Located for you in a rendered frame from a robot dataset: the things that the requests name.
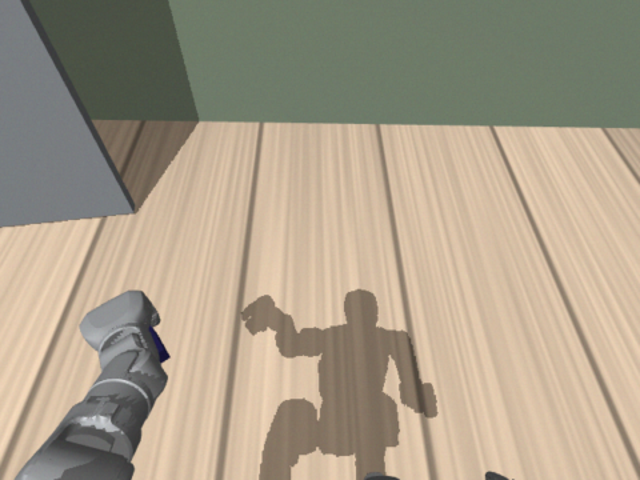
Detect left robot arm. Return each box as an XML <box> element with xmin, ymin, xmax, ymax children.
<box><xmin>14</xmin><ymin>323</ymin><xmax>168</xmax><ymax>480</ymax></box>

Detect left robot hand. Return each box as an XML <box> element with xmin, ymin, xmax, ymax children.
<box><xmin>79</xmin><ymin>290</ymin><xmax>161</xmax><ymax>365</ymax></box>

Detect small box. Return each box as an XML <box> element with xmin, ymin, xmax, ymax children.
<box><xmin>149</xmin><ymin>325</ymin><xmax>170</xmax><ymax>363</ymax></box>

